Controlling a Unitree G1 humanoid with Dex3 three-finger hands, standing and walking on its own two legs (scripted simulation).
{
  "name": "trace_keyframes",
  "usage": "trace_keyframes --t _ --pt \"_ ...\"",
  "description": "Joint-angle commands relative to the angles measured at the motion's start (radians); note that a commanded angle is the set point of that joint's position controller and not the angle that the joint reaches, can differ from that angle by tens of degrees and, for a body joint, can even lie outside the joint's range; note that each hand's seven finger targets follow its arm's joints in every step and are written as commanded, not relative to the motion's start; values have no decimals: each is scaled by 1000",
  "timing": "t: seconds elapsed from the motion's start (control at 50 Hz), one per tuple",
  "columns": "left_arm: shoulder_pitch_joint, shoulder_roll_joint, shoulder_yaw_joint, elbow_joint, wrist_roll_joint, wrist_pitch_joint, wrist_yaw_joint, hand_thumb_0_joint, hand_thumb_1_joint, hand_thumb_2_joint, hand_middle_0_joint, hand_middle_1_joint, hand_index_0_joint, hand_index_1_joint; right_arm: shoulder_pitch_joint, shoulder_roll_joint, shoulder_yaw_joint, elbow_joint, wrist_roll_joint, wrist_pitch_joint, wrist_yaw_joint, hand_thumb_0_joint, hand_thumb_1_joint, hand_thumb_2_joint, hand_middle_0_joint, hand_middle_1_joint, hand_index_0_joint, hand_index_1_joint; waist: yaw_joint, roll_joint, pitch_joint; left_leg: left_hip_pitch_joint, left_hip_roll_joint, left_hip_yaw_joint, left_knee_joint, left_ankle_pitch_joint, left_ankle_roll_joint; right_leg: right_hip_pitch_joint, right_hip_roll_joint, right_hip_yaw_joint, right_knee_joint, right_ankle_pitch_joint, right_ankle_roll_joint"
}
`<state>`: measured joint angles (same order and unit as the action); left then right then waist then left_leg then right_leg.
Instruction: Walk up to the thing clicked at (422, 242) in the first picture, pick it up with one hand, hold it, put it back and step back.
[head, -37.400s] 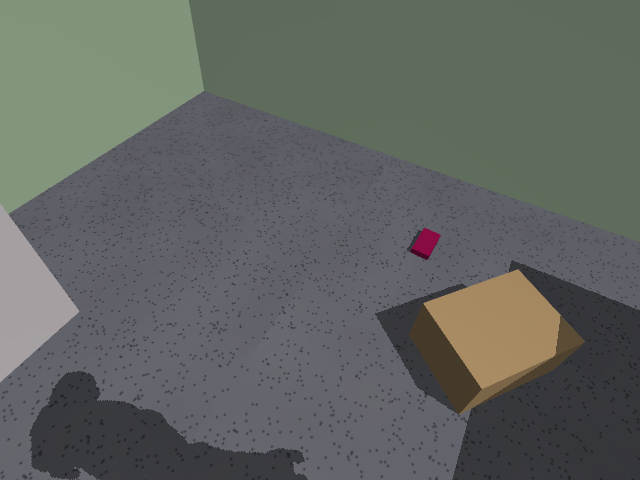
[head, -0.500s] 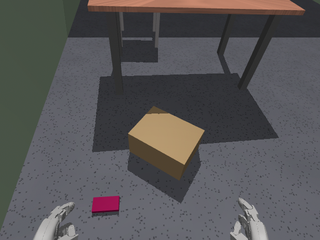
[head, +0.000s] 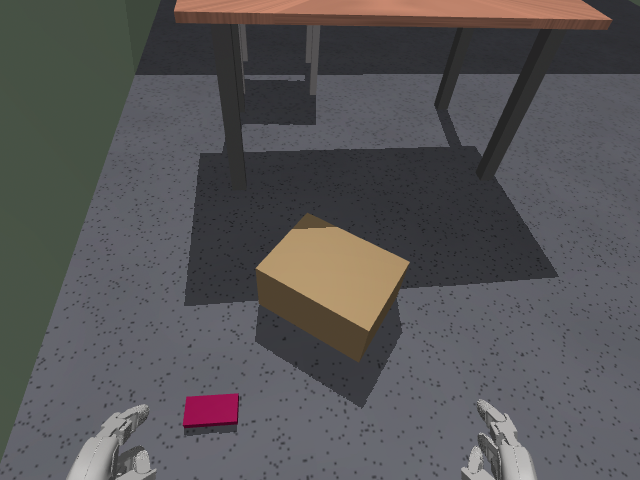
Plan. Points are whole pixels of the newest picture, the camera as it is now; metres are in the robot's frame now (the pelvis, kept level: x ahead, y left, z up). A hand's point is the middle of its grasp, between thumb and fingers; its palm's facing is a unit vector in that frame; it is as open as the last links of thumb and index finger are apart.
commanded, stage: home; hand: left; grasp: from above
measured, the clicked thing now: (211, 410) +0.45 +0.25 -0.70
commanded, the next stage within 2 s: stand in 0.48 s
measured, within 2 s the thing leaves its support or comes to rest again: neither
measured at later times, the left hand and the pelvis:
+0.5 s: hand out of the picture +0.16 +0.18 -0.05, palm faces +0.05 -0.98 -0.19, open 7.4 cm; pelvis +0.00 +0.00 +0.00, yaw +0 degrees
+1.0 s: hand out of the picture +0.06 +0.24 -0.11, palm faces +0.01 -0.95 -0.32, open 7.4 cm; pelvis -0.01 +0.01 +0.05, yaw -1 degrees
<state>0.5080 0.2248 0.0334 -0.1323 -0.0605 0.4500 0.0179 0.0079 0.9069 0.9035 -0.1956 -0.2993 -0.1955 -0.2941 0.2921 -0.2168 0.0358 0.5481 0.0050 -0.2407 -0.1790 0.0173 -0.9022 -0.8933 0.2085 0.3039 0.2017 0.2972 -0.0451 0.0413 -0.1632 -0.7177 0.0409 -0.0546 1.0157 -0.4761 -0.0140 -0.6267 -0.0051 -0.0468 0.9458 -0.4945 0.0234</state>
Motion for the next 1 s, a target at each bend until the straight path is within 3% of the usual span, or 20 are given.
trace_keyframes --t 0.0,0.02,0.16,0.26,0.46,0.48,0.5,0.54,0.56,0.58,0.6,0.62,0.64,0.66,0.7,0.78,0.86,0.88,0.96,0.98 --pt "-16 110 68 -201 10 -46 8 0 900 900 -200 -299 -200 -299 -63 -126 -58 -161 -4 -56 -15 0 -900 -900 200 300 200 300 10 24 -81 146 -29 12 -159 245 22 17 30 -21 -144 234 -21" --pt "-26 102 60 -189 11 -47 7 0 900 900 -200 -299 -200 -299 -63 -130 -60 -162 -5 -56 -16 0 -900 -900 200 300 200 300 -1 21 -75 147 -28 11 -163 231 22 12 31 -23 -145 220 -20" --pt "-14 105 59 -195 10 -43 6 0 900 900 -200 -299 -200 -299 -67 -127 -56 -169 -3 -54 -16 0 -900 -900 200 300 200 300 1 10 -82 141 -34 17 -158 206 26 19 27 -18 -158 207 -18" --pt "-35 103 54 -203 12 -43 7 0 900 900 -200 -299 -200 -299 -71 -127 -56 -171 -2 -54 -15 0 -900 -900 200 300 200 300 -1 28 -46 121 -29 7 -185 120 24 -12 30 -24 -158 130 -20" --pt "-17 110 63 -214 7 -45 9 0 900 899 -200 -298 -200 -298 -59 -124 -56 -172 0 -54 -17 0 -900 -900 200 300 200 300 4 16 -94 134 -33 16 -152 203 25 10 28 -17 -152 200 -21" --pt "-19 101 52 -201 7 -44 8 0 900 899 -200 -299 -200 -299 -64 -129 -57 -173 1 -54 -18 0 -900 -900 200 300 200 300 -1 4 -59 123 -31 16 -157 186 26 -3 28 -19 -156 185 -20" --pt "-20 102 54 -210 8 -42 6 0 900 899 -200 -298 -200 -298 -61 -129 -58 -172 -1 -57 -18 0 -900 -900 200 300 200 300 -3 11 -96 143 -28 8 -159 214 25 7 32 -23 -142 205 -21" --pt "-22 106 61 -207 10 -41 10 0 900 899 -200 -298 -200 -298 -67 -126 -56 -171 0 -55 -17 0 -900 -900 200 300 200 300 9 33 -61 128 -26 4 -174 169 22 -9 30 -22 -145 168 -23" --pt "-311 199 61 144 114 -254 49 0 900 900 -200 -300 -200 -299 -144 -227 -93 88 -119 54 43 0 -901 -899 200 299 200 299 82 -13 164 167 38 -40 -264 344 79 141 -41 72 -164 199 -68" --pt "-207 208 80 323 123 -322 44 0 900 900 -200 -300 -200 -301 -151 -242 -113 77 -118 100 74 0 -900 -900 200 300 200 300 84 -54 70 237 24 -16 -255 359 81 183 -55 115 -198 212 -93" --pt "-195 224 79 372 124 -356 36 0 900 900 -200 -300 -200 -301 -125 -265 -123 55 -124 121 91 0 -900 -900 200 300 200 300 59 -57 60 244 16 -30 -236 351 83 175 -48 128 -205 250 -104" --pt "-198 232 63 420 128 -381 32 0 900 900 -200 -300 -200 -301 -135 -266 -122 71 -115 132 107 0 -900 -900 200 300 200 300 64 -47 29 289 9 -30 -246 339 85 217 -59 141 -207 287 -99" --pt "-233 232 61 459 132 -396 27 0 900 900 -200 -300 -200 -301 -119 -243 -120 105 -91 138 125 0 -900 -900 200 300 200 300 58 -55 14 313 1 -9 -263 334 80 245 -74 148 -208 307 -95" --pt "-259 215 59 504 122 -399 22 0 900 900 -200 -300 -200 -301 -120 -218 -114 127 -67 144 142 0 -900 -900 200 300 200 300 64 -84 26 320 -15 2 -282 291 73 245 -79 149 -233 265 -91" --pt "-275 217 59 587 107 -411 21 0 900 900 -200 -300 -200 -301 -153 -212 -122 153 -53 151 158 0 -900 -900 200 300 200 300 74 -76 25 365 -7 -8 -293 301 68 254 -86 144 -270 296 -78" --pt "-318 218 57 748 106 -442 29 0 900 900 -200 -300 -200 -301 -155 -210 -126 234 -58 180 164 0 -900 -900 200 300 200 300 63 -55 64 408 -1 -12 -359 293 68 287 -94 140 -338 314 -62" --pt "-323 213 55 871 99 -457 29 0 900 900 -200 -300 -200 -301 -152 -221 -125 297 -56 192 156 0 -900 -900 200 300 200 300 65 -7 95 463 28 -34 -448 364 64 342 -82 114 -370 369 -49" --pt "-332 212 53 894 98 -456 29 0 900 900 -200 -300 -200 -301 -156 -227 -124 307 -55 197 153 0 -900 -900 200 300 200 300 61 11 126 438 36 -47 -501 294 64 349 -73 110 -393 323 -44" --pt "-324 220 51 993 95 -461 28 0 900 900 -200 -300 -200 -301 -154 -234 -119 364 -47 201 146 0 -900 -900 200 300 200 300 63 -18 123 533 44 -42 -553 393 52 401 -82 113 -453 401 -43" --pt "-322 219 49 1013 94 -460 28 0 900 900 -200 -300 -200 -301 -148 -244 -120 378 -46 202 143 0 -900 -900 200 300 200 300 62 -2 142 531 49 -49 -582 366 51 406 -79 112 -473 379 -41"
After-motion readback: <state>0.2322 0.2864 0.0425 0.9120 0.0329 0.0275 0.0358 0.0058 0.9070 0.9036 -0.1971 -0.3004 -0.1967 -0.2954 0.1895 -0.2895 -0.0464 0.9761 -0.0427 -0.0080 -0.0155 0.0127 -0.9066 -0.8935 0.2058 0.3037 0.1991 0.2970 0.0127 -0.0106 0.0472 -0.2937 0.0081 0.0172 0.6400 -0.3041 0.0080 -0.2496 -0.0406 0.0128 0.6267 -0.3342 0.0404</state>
